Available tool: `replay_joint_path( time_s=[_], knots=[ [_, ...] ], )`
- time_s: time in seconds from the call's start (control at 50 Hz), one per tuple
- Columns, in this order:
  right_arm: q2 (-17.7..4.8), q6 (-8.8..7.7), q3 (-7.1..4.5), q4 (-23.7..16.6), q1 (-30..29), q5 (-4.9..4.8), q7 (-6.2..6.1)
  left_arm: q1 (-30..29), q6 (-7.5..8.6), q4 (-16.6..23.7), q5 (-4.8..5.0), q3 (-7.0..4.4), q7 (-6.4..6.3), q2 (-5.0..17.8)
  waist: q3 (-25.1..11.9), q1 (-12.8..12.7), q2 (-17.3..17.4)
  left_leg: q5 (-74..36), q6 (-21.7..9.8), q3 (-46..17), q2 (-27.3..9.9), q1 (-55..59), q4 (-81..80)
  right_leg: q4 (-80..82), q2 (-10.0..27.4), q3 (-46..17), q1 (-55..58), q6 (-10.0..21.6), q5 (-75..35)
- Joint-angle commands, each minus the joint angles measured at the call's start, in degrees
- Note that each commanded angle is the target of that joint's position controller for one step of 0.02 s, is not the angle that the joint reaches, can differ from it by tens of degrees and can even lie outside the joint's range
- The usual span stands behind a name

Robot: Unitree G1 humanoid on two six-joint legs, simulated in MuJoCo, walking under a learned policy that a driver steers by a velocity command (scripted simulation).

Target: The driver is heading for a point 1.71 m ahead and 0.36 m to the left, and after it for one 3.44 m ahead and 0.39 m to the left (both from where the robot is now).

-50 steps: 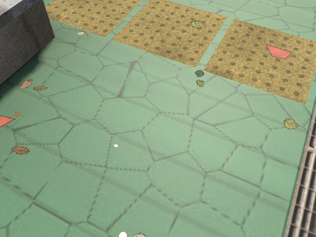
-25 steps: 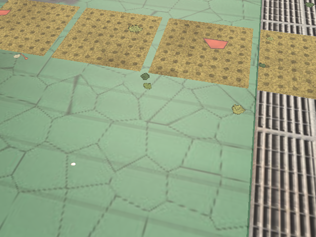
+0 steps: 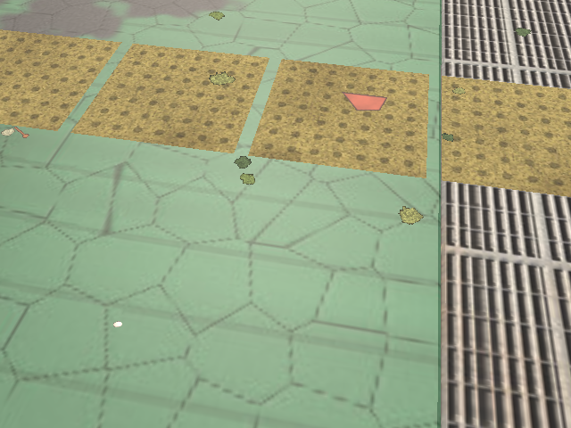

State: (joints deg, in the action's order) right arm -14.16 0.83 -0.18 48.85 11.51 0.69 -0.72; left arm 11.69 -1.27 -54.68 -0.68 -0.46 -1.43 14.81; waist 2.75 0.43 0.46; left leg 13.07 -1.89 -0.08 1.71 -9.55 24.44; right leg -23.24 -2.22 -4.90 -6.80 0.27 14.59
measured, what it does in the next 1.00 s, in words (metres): walks ahead: right foot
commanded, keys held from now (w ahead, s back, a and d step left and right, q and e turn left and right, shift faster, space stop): no key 0.02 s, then w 0.80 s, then w+q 0.18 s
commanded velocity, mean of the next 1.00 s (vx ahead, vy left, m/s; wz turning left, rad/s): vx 0.37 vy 0.00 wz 0.03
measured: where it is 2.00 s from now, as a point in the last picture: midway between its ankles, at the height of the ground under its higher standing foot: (252, 288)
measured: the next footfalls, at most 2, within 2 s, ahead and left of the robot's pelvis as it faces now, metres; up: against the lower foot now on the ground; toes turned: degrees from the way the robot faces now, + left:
right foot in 0.76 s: +0.43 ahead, -0.06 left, +0.00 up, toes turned -3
left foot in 1.32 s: +0.70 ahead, +0.12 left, +0.00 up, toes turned +18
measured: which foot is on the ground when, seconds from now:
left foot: down 0.00-0.76, up 0.78-1.00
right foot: down 0.00-0.30, up 0.32-0.74, down 0.76-1.00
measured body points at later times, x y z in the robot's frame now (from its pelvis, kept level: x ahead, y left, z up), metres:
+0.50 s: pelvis +0.12 +0.03 +0.00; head +0.13 +0.05 +0.45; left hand +0.19 +0.29 -0.14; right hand +0.08 -0.23 -0.13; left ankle +0.04 +0.10 -0.74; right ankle +0.12 -0.10 -0.67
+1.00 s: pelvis +0.39 -0.01 +0.00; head +0.41 -0.01 +0.45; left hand +0.38 +0.25 -0.14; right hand +0.47 -0.25 -0.14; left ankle +0.41 +0.15 -0.66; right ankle +0.39 -0.06 -0.74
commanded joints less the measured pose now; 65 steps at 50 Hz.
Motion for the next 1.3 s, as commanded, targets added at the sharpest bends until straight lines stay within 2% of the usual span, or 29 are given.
replay_joint_path(
  time_s=[0.02, 0.06, 0.1, 0.14, 0.16, 0.2, 0.26, 0.3, 0.32, 0.34, 0.36, 0.42, 0.5, 0.64, 0.7, 0.74, 0.76, 0.78, 0.8, 0.82, 0.84, 0.88, 0.92, 0.98, 1.1, 1.18, 1.24, 1.28, 1.3],
  knots=[
    [-6.69, -0.59, -1.63, -0.64, 0.88, -0.02, -0.20, 0.71, 0.77, -0.24, 0.06, -1.02, -0.49, 6.25, -1.90, 0.23, -1.94, -9.63, -1.18, -5.93, -6.28, 1.42, -3.90, 3.82, 5.35, -4.85, -0.72, 1.89, -11.94],
    [-7.30, -0.23, -2.00, 0.80, 1.44, 0.23, 0.00, 2.14, 0.56, -1.74, -0.07, -1.29, -0.50, 6.84, -1.83, 0.00, -1.58, 7.39, -1.68, -4.65, -3.86, 0.29, -2.76, 3.71, 3.90, -4.57, -1.82, 3.60, 4.69],
    [-7.54, 0.28, -2.22, 0.57, 0.36, 0.77, 0.48, 3.29, 0.14, -2.00, -0.52, -1.92, -0.23, 8.22, 3.21, -0.94, -2.31, 22.97, -3.07, -5.08, -2.45, -7.26, -0.33, 4.94, 4.39, -8.00, -6.09, 6.70, 24.49],
    [-5.62, -0.28, -1.78, -0.72, -2.42, 0.89, 0.94, 6.75, 0.54, -2.91, -0.33, -2.50, -0.16, 9.43, 6.68, -2.97, -6.42, 20.84, -2.76, -2.48, -0.48, -15.08, 6.75, 10.18, 9.58, -16.98, -4.45, 10.53, 32.37],
    [-4.29, -0.91, -1.48, -1.27, -3.24, 1.15, 1.08, 8.12, 0.90, -3.56, -0.44, -3.09, -0.13, 10.57, 6.97, -3.34, -9.72, 14.14, -2.19, 1.38, 0.48, -17.58, 11.92, 13.84, 14.10, -22.75, -2.02, 12.79, 32.87],
    [-5.99, -2.14, -2.00, -1.93, -4.12, 1.16, 1.19, 7.54, 1.78, -3.41, -0.86, -3.45, 0.19, 10.19, 6.24, -3.34, -8.71, 12.23, -2.63, 0.62, -1.78, -19.06, 16.59, 15.77, 17.29, -25.39, -0.75, 14.62, 26.12],
    [-5.33, -3.53, -2.17, -0.69, 1.02, 0.39, 1.89, 3.50, 2.79, -2.84, -0.10, -3.75, 0.72, 9.53, 4.75, 0.79, -8.24, 8.76, -3.68, 2.60, -1.60, -7.43, 7.45, 12.68, 13.41, -16.66, -5.92, 12.01, 17.11],
    [-6.01, -4.01, -2.99, 4.28, 12.96, 0.32, 1.30, 0.06, 3.14, -1.55, -0.10, -3.53, 0.78, 7.68, 2.34, 6.01, -3.34, 4.63, -3.53, 1.61, -0.15, 14.26, -0.96, 3.15, 7.26, -8.84, -19.28, 8.46, 13.24],
    [-11.04, -4.52, -4.26, 5.73, 20.58, 1.12, 0.58, -1.82, 3.79, 0.23, -0.04, -2.28, 1.18, 3.39, -0.35, 9.17, 9.66, 19.08, -6.06, -17.99, -12.61, 22.36, -11.44, -14.77, 0.54, -0.34, -27.82, 5.55, 11.11],
    [-15.10, -4.30, -5.27, 7.48, 25.17, 0.71, 0.77, -2.94, 4.32, 1.91, -0.67, -2.49, 1.48, 4.30, 0.11, 8.75, 15.32, 27.71, -10.31, -37.60, -23.25, 21.67, -18.41, -27.05, -3.13, 3.64, -35.16, 4.90, 16.05],
    [-11.57, -4.11, -4.35, 6.63, 20.12, 0.85, 0.74, -2.54, 4.33, 1.40, -1.61, -3.06, 1.74, 6.78, 4.39, 4.84, 6.70, 28.64, -11.57, -35.55, -23.44, 16.11, -17.50, -34.65, 1.14, 0.30, -36.21, 5.82, 13.31],
    [-6.78, -5.51, -3.00, 4.29, 12.14, 0.66, 0.94, -1.18, 4.84, -0.20, -1.34, -2.49, 3.37, 4.18, 5.44, 0.37, 2.42, 10.20, -9.01, -20.76, -16.49, 11.26, -18.49, -36.04, 5.76, 2.27, -33.58, 4.90, 0.97],
    [-4.93, -6.32, -2.11, 7.83, 18.04, 0.20, 0.90, -4.58, 3.92, 1.06, -1.76, -2.03, 3.90, 2.82, 2.63, 0.87, 4.18, -21.01, -8.23, -9.41, -12.99, 14.60, -15.26, -35.33, 5.30, 6.85, -35.00, 2.54, -3.32],
    [-5.20, -6.31, -1.46, 10.46, 19.95, 0.42, 0.33, -18.28, 3.73, 7.59, -0.67, -0.24, 3.87, 0.57, 5.59, 2.69, 5.85, -32.52, -7.86, -3.72, -11.87, 9.40, -16.54, -13.49, 2.14, 12.34, -25.98, 2.93, -10.16],
    [-6.31, -6.53, -1.64, 10.80, 17.25, 0.20, 0.07, -11.82, 4.07, 6.63, -0.62, -1.27, 2.77, 3.09, 1.72, -1.48, 5.92, -51.65, -6.45, -2.20, -13.41, 12.54, -8.47, -10.19, -0.53, 12.04, -15.87, 6.27, -8.62],
    [-7.16, -5.98, -1.87, 10.59, 15.28, 0.05, -0.03, 4.14, 4.86, 1.53, -0.71, -2.84, 1.73, 5.55, -6.47, -8.20, 4.79, -54.42, -4.95, -0.29, -11.84, 10.79, 10.15, -4.97, -2.10, 11.42, 1.01, 8.68, -9.01],
    [-5.78, -5.91, -1.41, 9.60, 15.76, -0.11, 0.21, 12.51, 5.19, -0.32, -1.96, -4.08, 0.99, 9.05, -11.54, -10.73, 1.41, -37.80, -4.43, 0.90, -9.64, 0.76, 25.06, -3.63, 6.69, 1.99, 13.82, 10.84, -1.29],
    [2.10, -5.65, -0.05, 8.51, 22.92, -1.30, 0.86, 15.74, 5.11, -0.41, -3.31, -5.27, 0.89, 14.09, -19.13, -6.13, -11.41, 10.20, -2.24, 2.96, 0.04, -18.67, 48.57, -0.55, 25.39, -27.40, 28.53, 18.92, 4.19],
    [-4.63, -5.37, -1.89, 9.08, 19.84, -0.37, 0.54, 13.02, 4.50, -0.49, -0.49, -5.14, 1.67, 11.61, -18.57, -7.22, -4.83, 14.84, -3.29, -3.72, 1.70, -24.49, 55.59, 7.77, 24.98, -37.90, 24.26, 20.52, 10.92],
    [-5.39, -5.55, -2.37, 6.82, 14.12, -0.10, 0.57, 5.48, 4.62, 0.63, 0.29, -4.40, 1.71, 8.82, -7.87, -3.99, -4.12, 8.61, -3.88, -3.89, -2.23, -27.58, 54.09, 9.71, 22.66, -27.12, 15.09, 18.32, 12.20],
    [-4.61, -5.87, -2.24, 6.39, 11.51, -0.06, 0.78, 1.73, 5.26, 1.30, 0.13, -3.57, 1.93, 5.03, -3.37, -2.78, -1.96, 4.89, -4.08, -3.59, -4.23, -25.68, 50.96, 12.02, 20.37, -20.06, 7.15, 16.63, 6.36],
    [-2.63, -4.57, -2.26, 7.02, 12.21, 0.87, 1.30, 1.24, 6.49, -0.04, -0.30, -2.51, 1.52, 1.49, -0.26, 0.85, -1.72, 3.04, -3.44, -4.06, -6.50, -19.12, 45.80, 14.28, 16.19, -9.73, -2.63, 12.72, -3.82],
    [-0.77, -3.17, -2.23, 7.31, 12.81, 1.15, 2.01, 3.97, 7.75, -1.44, -0.33, -2.28, 1.42, 1.19, -0.13, 1.90, -2.32, 2.33, -2.78, -3.68, -6.71, -17.44, 43.50, 15.56, 15.16, -4.64, -4.78, 11.63, -9.01],
    [-0.98, -2.04, -2.54, 5.05, 6.83, 1.11, 2.62, 6.87, 8.53, -2.38, -0.32, -2.61, 1.25, 2.96, 1.93, 1.70, -2.79, -2.89, -1.98, -2.81, -7.74, -23.69, 39.81, 18.05, 14.41, 1.11, -3.99, 10.52, -10.36],
    [0.12, -2.53, -1.88, 0.22, -6.39, 0.55, 3.29, 11.34, 8.40, -3.02, -0.15, -2.00, 0.66, 2.60, 3.51, -1.23, -2.72, -14.28, -0.99, 1.89, -6.43, -27.92, 23.05, 17.11, 12.27, 10.35, 1.32, 7.11, -22.79],
    [0.52, -2.70, -1.30, -2.71, -12.93, 0.87, 3.50, 16.04, 7.77, -4.49, -0.38, -1.87, -0.31, 3.18, 3.83, -3.44, -3.10, -13.17, -2.60, 6.54, -4.69, -28.04, 14.13, 13.86, 14.30, 13.42, 9.94, 6.71, -32.82],
    [-0.58, -2.76, -1.85, -2.93, -10.89, 1.13, 3.25, 15.62, 7.02, -4.54, -0.67, -2.14, -1.06, 4.71, 1.55, -1.40, -4.81, -5.85, -5.59, 9.37, -0.87, -22.60, 11.34, 5.74, 15.75, 16.04, 14.89, 6.03, -53.12],
    [-2.41, -2.81, -2.90, -0.89, -3.33, 1.31, 2.89, 14.18, 6.19, -3.89, -0.99, -2.71, -1.32, 6.42, -2.82, 2.18, -6.41, -0.07, -8.50, 10.50, 2.80, -14.23, 10.23, -6.86, 16.50, 17.40, 15.62, 6.12, -64.07],
    [-4.05, -3.13, -3.85, 1.05, 3.15, 1.56, 2.75, 13.59, 5.74, -3.24, -1.03, -3.01, -1.11, 7.19, -6.44, 4.86, -6.52, 0.51, -10.25, 9.41, 4.02, -6.15, 7.00, -17.07, 16.55, 17.65, 12.85, 6.07, -60.07]
  ],
)
Over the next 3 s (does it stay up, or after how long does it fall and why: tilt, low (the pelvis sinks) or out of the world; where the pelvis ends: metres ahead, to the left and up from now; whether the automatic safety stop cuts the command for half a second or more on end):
stays up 1.11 0.15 0.00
